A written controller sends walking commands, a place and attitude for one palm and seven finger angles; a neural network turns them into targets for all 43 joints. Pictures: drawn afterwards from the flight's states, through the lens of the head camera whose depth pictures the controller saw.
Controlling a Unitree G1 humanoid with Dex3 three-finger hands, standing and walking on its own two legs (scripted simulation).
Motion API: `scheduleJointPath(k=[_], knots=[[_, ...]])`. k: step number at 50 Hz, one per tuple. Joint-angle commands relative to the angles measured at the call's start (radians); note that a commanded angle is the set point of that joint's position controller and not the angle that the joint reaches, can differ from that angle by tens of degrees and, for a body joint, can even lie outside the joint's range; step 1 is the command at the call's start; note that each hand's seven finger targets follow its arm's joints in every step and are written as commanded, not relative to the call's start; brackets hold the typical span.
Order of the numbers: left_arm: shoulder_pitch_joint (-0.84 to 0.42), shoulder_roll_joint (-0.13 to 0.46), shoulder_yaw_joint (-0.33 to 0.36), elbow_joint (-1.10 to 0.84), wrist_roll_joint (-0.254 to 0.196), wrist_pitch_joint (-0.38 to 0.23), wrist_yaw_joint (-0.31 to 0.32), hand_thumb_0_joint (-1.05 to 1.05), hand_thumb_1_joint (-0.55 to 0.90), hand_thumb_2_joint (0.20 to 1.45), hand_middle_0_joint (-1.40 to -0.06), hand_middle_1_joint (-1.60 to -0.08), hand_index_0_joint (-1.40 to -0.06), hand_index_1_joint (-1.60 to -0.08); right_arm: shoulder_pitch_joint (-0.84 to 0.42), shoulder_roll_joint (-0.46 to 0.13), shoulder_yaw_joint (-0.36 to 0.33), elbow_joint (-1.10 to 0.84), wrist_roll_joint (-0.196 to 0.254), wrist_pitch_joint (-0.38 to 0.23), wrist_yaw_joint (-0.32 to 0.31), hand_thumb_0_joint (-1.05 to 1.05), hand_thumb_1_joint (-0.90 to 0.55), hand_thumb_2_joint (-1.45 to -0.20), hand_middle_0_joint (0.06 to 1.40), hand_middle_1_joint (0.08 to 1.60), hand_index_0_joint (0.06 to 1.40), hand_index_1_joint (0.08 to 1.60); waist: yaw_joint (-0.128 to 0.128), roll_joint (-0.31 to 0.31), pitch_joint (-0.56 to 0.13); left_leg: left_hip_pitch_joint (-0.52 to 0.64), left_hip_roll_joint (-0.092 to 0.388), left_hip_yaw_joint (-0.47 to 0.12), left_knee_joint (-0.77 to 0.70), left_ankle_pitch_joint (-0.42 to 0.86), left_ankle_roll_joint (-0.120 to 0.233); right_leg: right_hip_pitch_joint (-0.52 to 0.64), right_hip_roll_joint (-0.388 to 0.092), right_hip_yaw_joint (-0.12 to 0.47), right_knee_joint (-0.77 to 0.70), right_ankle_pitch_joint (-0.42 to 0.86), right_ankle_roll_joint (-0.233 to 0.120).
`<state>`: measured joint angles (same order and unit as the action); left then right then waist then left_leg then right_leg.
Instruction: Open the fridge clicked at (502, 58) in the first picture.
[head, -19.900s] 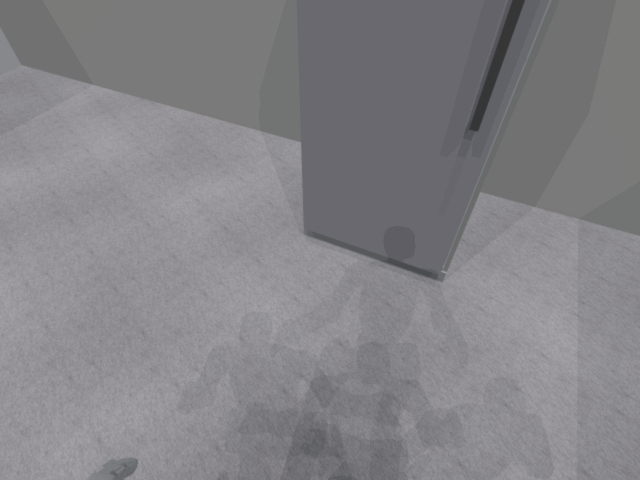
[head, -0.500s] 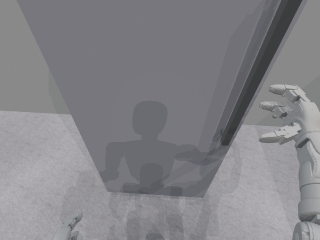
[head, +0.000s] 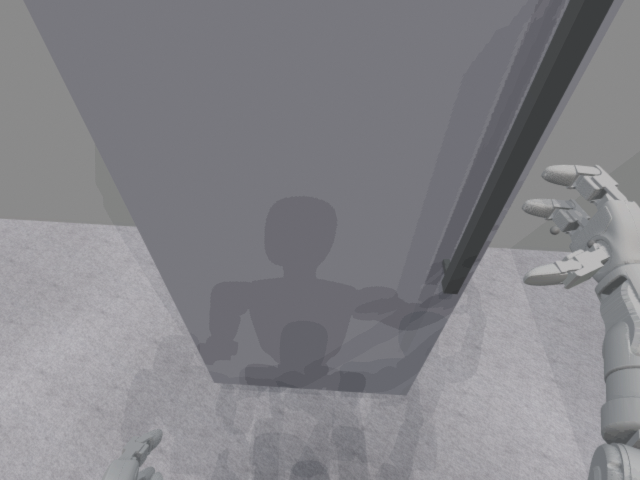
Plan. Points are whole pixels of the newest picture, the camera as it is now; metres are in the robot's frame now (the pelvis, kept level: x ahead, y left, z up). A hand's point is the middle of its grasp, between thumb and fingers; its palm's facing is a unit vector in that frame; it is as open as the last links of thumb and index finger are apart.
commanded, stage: move the hooked fingers beside the handle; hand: right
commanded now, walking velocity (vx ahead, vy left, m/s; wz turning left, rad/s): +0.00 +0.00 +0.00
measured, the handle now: (499, 167) +0.45 -0.17 +0.19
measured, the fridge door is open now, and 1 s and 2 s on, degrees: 0 0 0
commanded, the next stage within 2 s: feel for the door with the fingertips in 0.78 s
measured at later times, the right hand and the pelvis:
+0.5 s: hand (551, 241) +0.39 -0.24 +0.13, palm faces -0.01 +1.00 +0.01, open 14.0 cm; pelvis +0.01 +0.00 +0.00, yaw +0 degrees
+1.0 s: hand (554, 232) +0.39 -0.23 +0.15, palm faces +0.00 +1.00 +0.02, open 14.0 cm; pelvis +0.00 +0.00 +0.00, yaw +0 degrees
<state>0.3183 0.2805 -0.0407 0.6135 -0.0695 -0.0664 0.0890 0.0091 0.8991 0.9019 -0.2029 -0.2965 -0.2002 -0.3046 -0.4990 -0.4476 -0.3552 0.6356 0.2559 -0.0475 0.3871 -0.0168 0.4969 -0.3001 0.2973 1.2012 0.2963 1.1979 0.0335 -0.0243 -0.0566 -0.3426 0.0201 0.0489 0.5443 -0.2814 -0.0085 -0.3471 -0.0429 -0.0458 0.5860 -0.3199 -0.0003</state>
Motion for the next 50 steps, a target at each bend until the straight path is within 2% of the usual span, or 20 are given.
scheduleJointPath(k=[1,5,10,11,13,16,18,22,25,26,29,31,32,36,39,41,42,45,48,50], knots=[[-0.043,0.143,0.055,-0.138,-0.008,-0.039,0.010,0.000,0.900,0.900,-0.200,-0.300,-0.200,-0.300,-0.350,-0.249,-0.056,-0.172,0.020,-0.022,-0.003,0.000,0.500,-0.300,0.300,1.200,0.300,1.200,0.002,0.008,-0.228,0.081,-0.035,0.001,-0.042,0.303,0.027,0.106,0.029,0.029,-0.066,0.273,-0.029],[-0.038,0.147,0.054,-0.140,-0.002,-0.025,0.010,0.000,0.900,0.900,-0.200,-0.300,-0.200,-0.300,-0.394,-0.330,-0.108,-0.173,0.003,-0.023,-0.026,0.000,0.500,-0.300,0.300,1.200,0.300,1.200,-0.001,0.003,-0.223,0.087,-0.030,-0.007,-0.042,0.287,0.026,0.081,0.031,0.027,-0.059,0.261,-0.031],[-0.039,0.131,0.054,-0.151,0.007,-0.036,0.012,0.000,0.900,0.900,-0.200,-0.300,-0.200,-0.300,-0.459,-0.326,-0.098,-0.335,0.008,-0.109,-0.017,0.000,0.500,-0.300,0.300,1.200,0.300,1.200,-0.004,-0.093,-0.386,0.149,-0.038,-0.015,-0.013,0.403,0.033,0.196,0.028,0.028,-0.032,0.403,-0.029],[-0.044,0.127,0.053,-0.152,0.007,-0.040,0.012,0.000,0.900,0.900,-0.200,-0.300,-0.200,-0.300,-0.433,-0.311,-0.100,-0.329,0.014,-0.111,-0.012,0.000,0.500,-0.300,0.300,1.200,0.300,1.200,-0.008,-0.119,-0.386,0.146,-0.039,-0.016,-0.012,0.414,0.033,0.207,0.030,0.028,-0.030,0.411,-0.028],[-0.045,0.127,0.051,-0.137,0.001,-0.042,0.014,0.000,0.900,0.900,-0.200,-0.300,-0.200,-0.300,-0.407,-0.256,-0.054,-0.264,0.023,-0.089,0.006,0.000,0.500,-0.300,0.300,1.200,0.300,1.200,0.005,-0.093,-0.323,0.112,-0.041,-0.007,-0.023,0.392,0.031,0.190,0.027,0.030,-0.037,0.383,-0.026],[-0.038,0.145,0.055,-0.129,-0.009,-0.031,0.015,0.000,0.900,0.900,-0.200,-0.300,-0.200,-0.300,-0.322,-0.270,-0.076,-0.130,0.030,-0.017,0.028,0.000,0.500,-0.300,0.300,1.200,0.300,1.200,0.003,-0.001,-0.234,0.091,-0.036,0.001,-0.035,0.362,0.027,0.112,0.029,0.023,-0.049,0.313,-0.030],[-0.045,0.148,0.054,-0.143,-0.012,-0.022,0.013,0.000,0.900,0.900,-0.200,-0.300,-0.200,-0.300,-0.310,-0.253,-0.051,-0.117,0.022,0.022,0.036,0.000,0.500,-0.300,0.300,1.200,0.300,1.200,-0.001,-0.011,-0.204,0.071,-0.031,0.006,-0.032,0.339,0.027,0.083,0.033,0.025,-0.056,0.296,-0.026],[-0.055,0.136,0.058,-0.168,-0.005,-0.021,0.004,0.000,0.900,0.900,-0.200,-0.300,-0.200,-0.300,-0.342,-0.242,-0.045,-0.247,0.021,-0.002,0.011,0.000,0.500,-0.300,0.300,1.200,0.300,1.200,-0.011,-0.041,-0.285,0.095,-0.035,0.001,-0.019,0.374,0.033,0.138,0.033,0.030,-0.040,0.360,-0.026],[-0.057,0.131,0.058,-0.174,0.004,-0.028,0.005,0.000,0.900,0.900,-0.200,-0.300,-0.200,-0.300,-0.372,-0.314,-0.112,-0.394,0.032,-0.075,-0.021,0.000,0.500,-0.300,0.300,1.200,0.300,1.200,-0.022,-0.039,-0.369,0.151,-0.041,-0.005,-0.009,0.420,0.034,0.190,0.028,0.034,-0.031,0.425,-0.027],[-0.062,0.125,0.056,-0.171,0.006,-0.032,0.006,0.000,0.900,0.900,-0.200,-0.300,-0.200,-0.300,-0.390,-0.299,-0.109,-0.415,0.033,-0.087,-0.028,0.000,0.500,-0.300,0.300,1.200,0.300,1.200,-0.017,-0.062,-0.381,0.153,-0.042,-0.008,-0.009,0.429,0.032,0.205,0.029,0.033,-0.035,0.428,-0.027],[-0.066,0.124,0.049,-0.144,0.000,-0.036,0.015,0.000,0.900,0.900,-0.200,-0.300,-0.200,-0.300,-0.398,-0.259,-0.073,-0.326,0.022,-0.073,-0.036,0.000,0.500,-0.300,0.300,1.200,0.300,1.200,0.005,-0.052,-0.272,0.099,-0.041,0.000,-0.029,0.342,0.028,0.165,0.026,0.035,-0.055,0.339,-0.025],[-0.062,0.132,0.049,-0.133,-0.002,-0.032,0.018,0.000,0.900,0.900,-0.200,-0.300,-0.200,-0.300,-0.376,-0.279,-0.086,-0.242,0.008,-0.037,-0.038,0.000,0.500,-0.300,0.300,1.200,0.300,1.200,0.001,-0.038,-0.219,0.083,-0.037,0.002,-0.041,0.307,0.029,0.130,0.027,0.035,-0.065,0.299,-0.027],[-0.064,0.133,0.047,-0.133,-0.003,-0.029,0.019,0.000,0.900,0.900,-0.200,-0.300,-0.200,-0.300,-0.358,-0.256,-0.062,-0.208,0.003,-0.012,-0.031,0.000,0.500,-0.300,0.300,1.200,0.300,1.200,0.003,-0.047,-0.208,0.076,-0.033,0.000,-0.043,0.300,0.028,0.119,0.031,0.033,-0.067,0.285,-0.027],[-0.063,0.136,0.049,-0.147,-0.005,-0.018,0.015,0.000,0.900,0.900,-0.200,-0.300,-0.200,-0.300,-0.346,-0.239,-0.035,-0.180,-0.002,0.023,-0.014,0.000,0.500,-0.300,0.300,1.200,0.300,1.200,-0.003,-0.050,-0.235,0.080,-0.029,0.001,-0.041,0.300,0.031,0.112,0.033,0.031,-0.059,0.284,-0.026],[-0.067,0.131,0.050,-0.157,-0.003,-0.025,0.013,0.000,0.900,0.900,-0.200,-0.300,-0.200,-0.300,-0.392,-0.226,-0.028,-0.250,0.018,-0.014,-0.010,0.000,0.500,-0.300,0.300,1.200,0.300,1.200,0.001,-0.038,-0.285,0.091,-0.036,0.001,-0.035,0.321,0.033,0.149,0.031,0.038,-0.053,0.311,-0.025],[-0.064,0.133,0.052,-0.155,0.001,-0.030,0.013,0.000,0.900,0.900,-0.200,-0.300,-0.200,-0.300,-0.429,-0.271,-0.067,-0.295,0.029,-0.051,-0.014,0.000,0.500,-0.300,0.300,1.200,0.300,1.200,0.001,-0.014,-0.323,0.113,-0.040,-0.005,-0.034,0.333,0.031,0.163,0.030,0.038,-0.047,0.314,-0.029],[-0.062,0.133,0.052,-0.152,0.002,-0.030,0.015,0.000,0.900,0.900,-0.200,-0.300,-0.200,-0.300,-0.412,-0.296,-0.096,-0.281,0.028,-0.062,-0.018,0.000,0.500,-0.300,0.300,1.200,0.300,1.200,-0.006,-0.005,-0.322,0.125,-0.040,-0.006,-0.031,0.333,0.031,0.154,0.031,0.038,-0.050,0.312,-0.029],[-0.061,0.131,0.047,-0.143,0.002,-0.032,0.015,0.000,0.900,0.900,-0.200,-0.300,-0.200,-0.300,-0.414,-0.282,-0.079,-0.263,0.022,-0.069,-0.025,0.000,0.500,-0.300,0.300,1.200,0.300,1.200,-0.003,-0.025,-0.290,0.116,-0.037,-0.006,-0.035,0.320,0.030,0.140,0.030,0.033,-0.054,0.301,-0.029],[-0.068,0.128,0.049,-0.142,-0.001,-0.034,0.011,0.000,0.900,0.900,-0.200,-0.300,-0.200,-0.300,-0.357,-0.251,-0.061,-0.241,0.009,-0.041,-0.029,0.000,0.500,-0.300,0.300,1.200,0.300,1.200,-0.014,-0.077,-0.260,0.104,-0.032,-0.003,-0.037,0.313,0.032,0.129,0.031,0.031,-0.063,0.297,-0.026],[-0.070,0.129,0.051,-0.147,-0.004,-0.030,0.008,0.000,0.900,0.900,-0.200,-0.300,-0.200,-0.300,-0.359,-0.208,-0.015,-0.255,0.008,-0.024,-0.027,0.000,0.500,-0.300,0.300,1.200,0.300,1.200,-0.004,-0.056,-0.262,0.109,-0.032,0.000,-0.041,0.315,0.033,0.133,0.030,0.029,-0.060,0.300,-0.028]])
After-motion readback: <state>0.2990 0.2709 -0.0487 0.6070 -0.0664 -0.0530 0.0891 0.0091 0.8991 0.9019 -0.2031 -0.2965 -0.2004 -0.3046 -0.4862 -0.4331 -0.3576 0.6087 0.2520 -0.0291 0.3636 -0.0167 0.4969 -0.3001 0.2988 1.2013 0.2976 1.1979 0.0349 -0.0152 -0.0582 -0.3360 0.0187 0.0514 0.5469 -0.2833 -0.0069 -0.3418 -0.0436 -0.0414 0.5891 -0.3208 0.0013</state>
